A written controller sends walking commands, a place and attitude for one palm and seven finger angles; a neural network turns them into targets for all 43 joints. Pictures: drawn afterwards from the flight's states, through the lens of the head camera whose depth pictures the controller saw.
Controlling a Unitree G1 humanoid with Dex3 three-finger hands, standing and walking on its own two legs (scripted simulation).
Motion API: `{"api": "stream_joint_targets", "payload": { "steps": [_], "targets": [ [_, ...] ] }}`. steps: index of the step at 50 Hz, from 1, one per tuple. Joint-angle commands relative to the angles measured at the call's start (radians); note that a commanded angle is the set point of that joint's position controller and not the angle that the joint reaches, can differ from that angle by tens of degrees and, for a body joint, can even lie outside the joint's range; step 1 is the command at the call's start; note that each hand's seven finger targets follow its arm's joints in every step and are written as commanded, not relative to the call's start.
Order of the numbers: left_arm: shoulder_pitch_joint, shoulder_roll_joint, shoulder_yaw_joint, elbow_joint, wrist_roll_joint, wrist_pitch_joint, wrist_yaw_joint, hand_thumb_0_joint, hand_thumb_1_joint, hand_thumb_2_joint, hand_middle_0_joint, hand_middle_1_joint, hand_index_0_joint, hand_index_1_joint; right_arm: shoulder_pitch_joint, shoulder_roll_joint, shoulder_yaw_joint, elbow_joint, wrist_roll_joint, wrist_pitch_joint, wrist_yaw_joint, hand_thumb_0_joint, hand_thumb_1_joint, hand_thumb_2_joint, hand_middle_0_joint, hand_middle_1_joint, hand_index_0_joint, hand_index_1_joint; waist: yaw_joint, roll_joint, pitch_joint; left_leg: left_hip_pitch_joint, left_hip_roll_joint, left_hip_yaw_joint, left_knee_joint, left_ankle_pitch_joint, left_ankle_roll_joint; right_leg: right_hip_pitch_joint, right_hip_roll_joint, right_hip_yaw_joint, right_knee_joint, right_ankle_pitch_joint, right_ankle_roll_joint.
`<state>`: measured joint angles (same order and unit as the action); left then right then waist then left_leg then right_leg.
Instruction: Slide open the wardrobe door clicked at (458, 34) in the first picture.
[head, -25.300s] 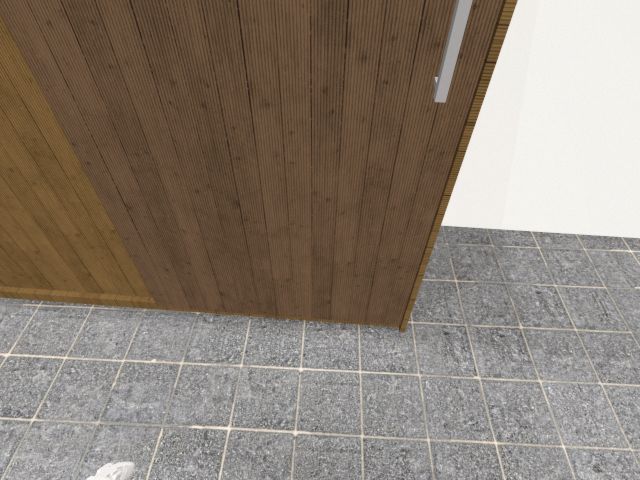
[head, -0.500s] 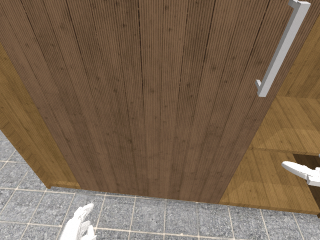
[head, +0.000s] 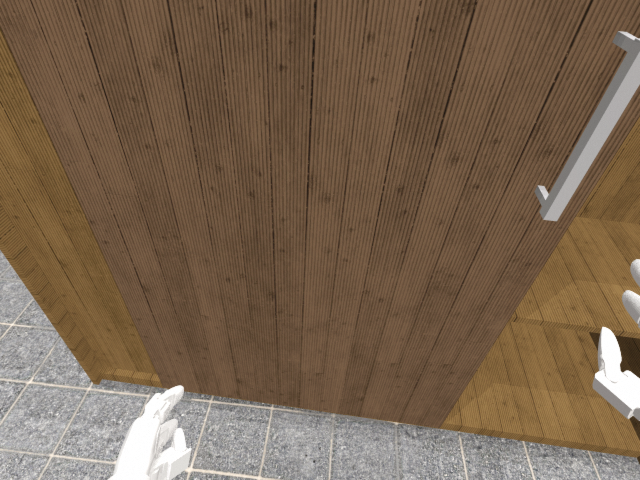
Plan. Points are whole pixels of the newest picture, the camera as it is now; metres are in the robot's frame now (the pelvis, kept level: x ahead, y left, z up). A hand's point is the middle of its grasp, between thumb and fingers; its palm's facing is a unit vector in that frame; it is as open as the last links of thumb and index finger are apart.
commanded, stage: draw the hand back to the body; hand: right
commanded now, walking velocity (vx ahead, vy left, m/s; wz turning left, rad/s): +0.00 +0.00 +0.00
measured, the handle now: (583, 135) +0.46 -0.33 +0.26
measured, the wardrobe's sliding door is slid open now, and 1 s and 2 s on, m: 0.62 0.62 0.62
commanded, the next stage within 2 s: step back with the hand held close in 0.30 s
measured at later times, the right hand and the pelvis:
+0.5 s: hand (586, 341) +0.21 -0.25 +0.17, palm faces +0.43 +0.79 -0.42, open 7.4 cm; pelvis +0.02 +0.02 +0.00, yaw +0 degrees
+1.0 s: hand out of the picture +0.14 -0.32 +0.16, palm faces +0.44 +0.75 -0.50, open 7.4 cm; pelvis -0.06 -0.03 +0.00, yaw -3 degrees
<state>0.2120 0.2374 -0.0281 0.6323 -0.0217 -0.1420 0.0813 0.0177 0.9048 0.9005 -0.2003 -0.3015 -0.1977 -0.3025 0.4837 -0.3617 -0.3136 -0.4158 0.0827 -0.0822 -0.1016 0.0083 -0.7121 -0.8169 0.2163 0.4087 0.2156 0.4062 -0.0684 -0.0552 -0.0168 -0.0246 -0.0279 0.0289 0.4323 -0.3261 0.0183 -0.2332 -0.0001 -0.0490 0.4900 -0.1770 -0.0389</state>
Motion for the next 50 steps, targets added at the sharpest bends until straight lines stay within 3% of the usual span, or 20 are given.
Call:
{"api": "stream_joint_targets", "payload": {
  "steps": [1,8,10,11,12,21,22,24,26,28,30,32,35,36,38,40,44,46,48,50],
  "targets": [
    [-0.141,0.101,0.046,-0.165,0.004,-0.045,0.020,0.000,0.900,0.900,-0.200,-0.300,-0.200,-0.300,-0.143,-0.198,-0.129,-0.212,0.006,-0.051,-0.021,0.000,-0.900,-0.900,0.200,0.300,0.200,0.300,0.006,0.002,-0.021,-0.228,0.049,-0.034,-0.126,0.159,0.010,0.200,-0.048,0.072,-0.068,0.036,-0.006],
    [-0.155,0.097,0.044,-0.175,0.005,-0.018,0.014,0.000,0.900,0.900,-0.200,-0.300,-0.200,-0.300,-0.133,-0.175,-0.103,-0.197,0.010,-0.024,-0.010,0.000,-0.900,-0.900,0.200,0.300,0.200,0.300,0.001,0.008,-0.024,-0.202,0.056,-0.035,-0.119,0.249,0.003,0.208,-0.042,0.061,-0.057,0.111,-0.009],
    [-0.159,0.103,0.043,-0.172,0.007,-0.017,0.015,0.000,0.900,0.900,-0.200,-0.300,-0.200,-0.300,-0.145,-0.215,-0.138,-0.196,0.007,-0.022,-0.011,0.000,-0.900,-0.900,0.200,0.300,0.200,0.300,-0.010,0.017,-0.050,-0.189,0.054,-0.037,-0.126,0.288,0.001,0.217,-0.037,0.059,-0.050,0.142,-0.012],
    [-0.159,0.095,0.043,-0.178,0.006,-0.015,0.015,0.000,0.900,0.900,-0.200,-0.300,-0.200,-0.300,-0.133,-0.181,-0.108,-0.209,0.009,-0.019,-0.008,0.000,-0.900,-0.900,0.200,0.300,0.200,0.300,-0.002,0.001,-0.034,-0.186,0.058,-0.037,-0.114,0.300,0.002,0.212,-0.037,0.057,-0.050,0.148,-0.011],
    [-0.157,0.100,0.041,-0.175,0.007,-0.013,0.014,0.000,0.900,0.900,-0.200,-0.300,-0.200,-0.300,-0.138,-0.215,-0.139,-0.203,0.007,-0.019,-0.009,0.000,-0.900,-0.900,0.200,0.300,0.200,0.300,-0.010,0.012,-0.054,-0.184,0.057,-0.034,-0.117,0.314,0.001,0.215,-0.032,0.058,-0.049,0.157,-0.012],
    [-0.164,0.094,0.047,-0.183,0.004,0.005,0.017,0.000,0.900,0.900,-0.200,-0.300,-0.200,-0.300,-0.134,-0.221,-0.149,-0.219,0.016,-0.013,-0.005,0.000,-0.900,-0.900,0.200,0.300,0.200,0.300,-0.006,0.019,-0.060,-0.157,0.061,-0.040,-0.110,0.383,-0.006,0.209,-0.028,0.040,-0.045,0.184,-0.013],
    [-0.147,0.100,0.033,-0.219,-0.001,0.032,0.015,0.000,0.900,0.900,-0.200,-0.300,-0.200,-0.300,-0.298,-0.363,-0.292,-0.297,-0.005,-0.069,-0.021,0.000,-0.900,-0.900,0.200,0.300,0.200,0.300,0.021,0.069,0.036,-0.265,0.111,-0.148,-0.166,0.530,-0.072,0.154,-0.040,0.059,0.043,0.186,-0.036],
    [-0.129,0.077,0.030,-0.185,0.008,0.069,0.011,0.000,0.900,0.900,-0.200,-0.300,-0.200,-0.300,-0.112,-0.219,-0.187,-0.106,-0.023,-0.068,-0.004,0.000,-0.900,-0.900,0.200,0.300,0.200,0.300,0.033,0.179,-0.036,-0.199,0.133,-0.097,-0.109,0.793,-0.112,0.133,-0.026,0.033,0.084,0.266,-0.035],
    [-0.126,0.091,0.040,-0.214,0.002,0.094,0.008,0.000,0.900,0.900,-0.200,-0.300,-0.200,-0.300,-0.071,-0.207,-0.173,-0.150,-0.030,-0.075,-0.002,0.000,-0.900,-0.900,0.200,0.300,0.200,0.300,0.040,0.113,-0.139,-0.156,0.115,-0.053,-0.025,0.916,-0.140,0.195,-0.019,0.006,0.054,0.410,-0.046],
    [-0.126,0.097,0.045,-0.242,-0.002,0.118,0.003,0.000,0.900,0.900,-0.200,-0.300,-0.200,-0.300,-0.033,-0.205,-0.166,-0.221,-0.031,-0.073,-0.008,0.000,-0.900,-0.900,0.200,0.300,0.200,0.300,0.040,0.021,-0.203,-0.183,0.083,-0.033,0.033,0.828,-0.145,0.260,-0.034,0.007,0.034,0.526,-0.057],
    [-0.132,0.099,0.046,-0.259,-0.002,0.133,0.001,0.000,0.900,0.900,-0.200,-0.300,-0.200,-0.300,0.004,-0.223,-0.183,-0.257,-0.030,-0.066,-0.016,0.000,-0.900,-0.900,0.200,0.300,0.200,0.300,0.029,-0.009,-0.209,-0.205,0.053,-0.028,0.031,0.608,-0.126,0.244,-0.060,0.037,0.016,0.522,-0.056],
    [-0.139,0.094,0.042,-0.275,-0.001,0.142,-0.002,0.000,0.900,0.900,-0.200,-0.300,-0.200,-0.300,0.023,-0.240,-0.202,-0.283,-0.028,-0.065,-0.019,0.000,-0.900,-0.900,0.200,0.300,0.200,0.300,0.030,-0.002,-0.159,-0.204,0.042,-0.038,-0.007,0.483,-0.100,0.148,-0.073,0.058,-0.001,0.448,-0.047],
    [-0.133,0.099,0.045,-0.279,0.001,0.143,0.004,0.000,0.900,0.900,-0.200,-0.300,-0.200,-0.300,0.027,-0.306,-0.269,-0.305,-0.019,-0.089,-0.029,0.000,-0.900,-0.900,0.200,0.300,0.200,0.300,0.034,0.007,-0.133,-0.211,0.072,-0.076,-0.048,0.461,-0.087,0.082,-0.065,0.067,-0.005,0.296,-0.039],
    [-0.131,0.084,0.041,-0.277,-0.003,0.140,0.004,0.000,0.900,0.900,-0.200,-0.300,-0.200,-0.300,0.028,-0.277,-0.243,-0.292,-0.014,-0.094,-0.030,0.000,-0.900,-0.900,0.200,0.300,0.200,0.300,0.041,0.040,-0.129,-0.230,0.082,-0.087,-0.063,0.438,-0.086,0.085,-0.059,0.066,0.002,0.256,-0.031],
    [-0.126,0.090,0.044,-0.275,-0.001,0.130,0.009,0.000,0.900,0.900,-0.200,-0.300,-0.200,-0.300,0.027,-0.275,-0.242,-0.284,-0.012,-0.107,-0.034,0.000,-0.900,-0.900,0.200,0.300,0.200,0.300,0.047,0.040,-0.110,-0.259,0.078,-0.090,-0.081,0.298,-0.067,0.069,-0.063,0.084,-0.029,0.125,-0.022],
    [-0.129,0.111,0.051,-0.277,0.005,0.108,0.014,0.000,0.900,0.900,-0.200,-0.300,-0.200,-0.300,0.021,-0.284,-0.251,-0.295,-0.016,-0.122,-0.036,0.000,-0.900,-0.900,0.200,0.300,0.200,0.300,0.047,-0.051,-0.090,-0.245,0.043,-0.071,-0.070,0.136,-0.052,0.014,-0.088,0.135,-0.115,-0.043,-0.030],
    [-0.136,0.133,0.055,-0.279,0.006,0.057,0.022,0.000,0.900,0.900,-0.200,-0.300,-0.200,-0.300,0.006,-0.244,-0.245,-0.270,-0.044,-0.148,-0.032,0.000,-0.900,-0.900,0.200,0.300,0.200,0.300,0.031,-0.179,-0.060,0.012,-0.054,-0.025,0.130,0.021,-0.037,-0.338,-0.180,0.295,-0.372,-0.558,-0.075],
    [-0.126,0.126,0.060,-0.275,0.003,0.036,0.019,0.000,0.900,0.900,-0.200,-0.300,-0.200,-0.300,0.017,-0.242,-0.251,-0.257,-0.047,-0.152,-0.026,0.000,-0.900,-0.900,0.200,0.300,0.200,0.300,0.021,-0.161,-0.075,0.054,-0.062,-0.025,0.168,0.034,-0.028,-0.386,-0.182,0.306,-0.371,-0.565,-0.081],
    [-0.115,0.127,0.062,-0.265,0.004,0.022,0.010,0.000,0.900,0.900,-0.200,-0.300,-0.200,-0.300,0.044,-0.251,-0.259,-0.263,-0.042,-0.157,-0.020,0.000,-0.900,-0.900,0.200,0.300,0.200,0.300,0.021,-0.091,-0.081,0.003,-0.060,-0.042,0.119,-0.003,-0.025,-0.345,-0.172,0.301,-0.339,-0.529,-0.073],
    [-0.103,0.134,0.066,-0.254,0.009,0.015,-0.001,0.000,0.900,0.900,-0.200,-0.300,-0.200,-0.300,0.040,-0.274,-0.273,-0.310,-0.037,-0.168,-0.018,0.000,-0.900,-0.900,0.200,0.300,0.200,0.300,0.024,-0.094,-0.113,-0.071,-0.042,-0.073,0.036,0.020,-0.024,-0.229,-0.145,0.266,-0.283,-0.405,-0.052]
  ]
}}
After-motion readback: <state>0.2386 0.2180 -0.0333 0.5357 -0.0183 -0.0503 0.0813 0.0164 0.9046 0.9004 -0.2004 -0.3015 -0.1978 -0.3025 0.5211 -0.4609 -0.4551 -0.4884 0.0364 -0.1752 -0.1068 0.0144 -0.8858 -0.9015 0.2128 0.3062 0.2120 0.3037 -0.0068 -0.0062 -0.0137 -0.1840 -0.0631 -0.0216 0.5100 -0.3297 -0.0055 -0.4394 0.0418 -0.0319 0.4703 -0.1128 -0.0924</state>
